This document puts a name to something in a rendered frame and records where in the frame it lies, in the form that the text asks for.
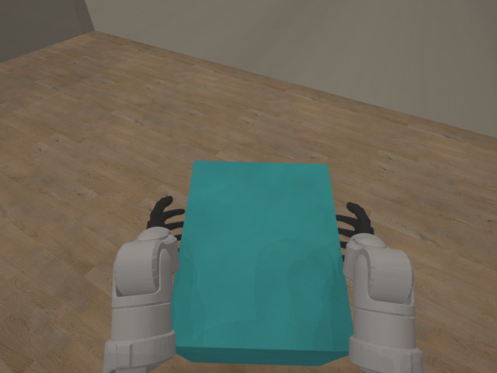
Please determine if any carton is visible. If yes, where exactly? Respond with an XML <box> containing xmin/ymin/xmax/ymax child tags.
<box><xmin>170</xmin><ymin>161</ymin><xmax>353</xmax><ymax>366</ymax></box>

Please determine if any robot right forearm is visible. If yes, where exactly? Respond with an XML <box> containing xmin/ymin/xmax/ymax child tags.
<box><xmin>342</xmin><ymin>233</ymin><xmax>423</xmax><ymax>373</ymax></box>

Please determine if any left robot hand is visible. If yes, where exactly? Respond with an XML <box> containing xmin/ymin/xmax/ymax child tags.
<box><xmin>146</xmin><ymin>196</ymin><xmax>185</xmax><ymax>250</ymax></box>

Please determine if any right robot hand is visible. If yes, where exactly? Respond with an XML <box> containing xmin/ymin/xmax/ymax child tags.
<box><xmin>335</xmin><ymin>202</ymin><xmax>374</xmax><ymax>262</ymax></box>

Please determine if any robot left forearm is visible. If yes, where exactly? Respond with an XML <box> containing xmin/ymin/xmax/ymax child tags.
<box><xmin>103</xmin><ymin>227</ymin><xmax>180</xmax><ymax>373</ymax></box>

